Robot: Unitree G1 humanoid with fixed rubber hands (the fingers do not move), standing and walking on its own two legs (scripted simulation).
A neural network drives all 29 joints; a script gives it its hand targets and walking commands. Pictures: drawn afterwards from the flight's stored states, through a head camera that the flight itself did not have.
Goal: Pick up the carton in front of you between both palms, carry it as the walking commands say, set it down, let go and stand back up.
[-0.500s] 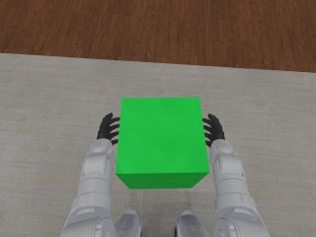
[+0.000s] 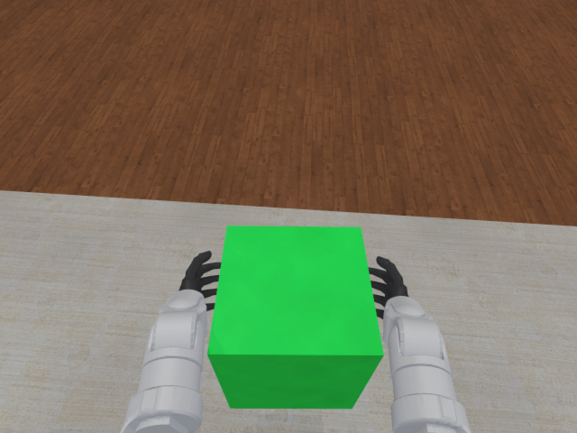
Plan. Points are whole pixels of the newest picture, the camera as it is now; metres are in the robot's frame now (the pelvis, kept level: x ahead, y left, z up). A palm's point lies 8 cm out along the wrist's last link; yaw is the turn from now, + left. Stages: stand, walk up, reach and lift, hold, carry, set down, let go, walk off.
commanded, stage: reach and lift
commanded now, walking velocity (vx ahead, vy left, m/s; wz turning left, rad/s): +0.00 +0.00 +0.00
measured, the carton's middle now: (292, 321) +0.31 +0.00 -0.05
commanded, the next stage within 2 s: hold in 0.88 s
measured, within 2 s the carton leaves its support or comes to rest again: neither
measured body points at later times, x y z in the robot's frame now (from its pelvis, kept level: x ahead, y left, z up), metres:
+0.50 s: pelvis +0.01 +0.00 +0.00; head -0.01 +0.00 +0.45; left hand +0.32 +0.15 +0.03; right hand +0.31 -0.15 +0.03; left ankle +0.02 +0.13 -0.74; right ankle +0.03 -0.13 -0.74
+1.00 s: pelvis +0.01 +0.00 +0.01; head -0.02 +0.00 +0.46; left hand +0.31 +0.15 +0.05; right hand +0.31 -0.15 +0.04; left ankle +0.02 +0.13 -0.74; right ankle +0.03 -0.13 -0.74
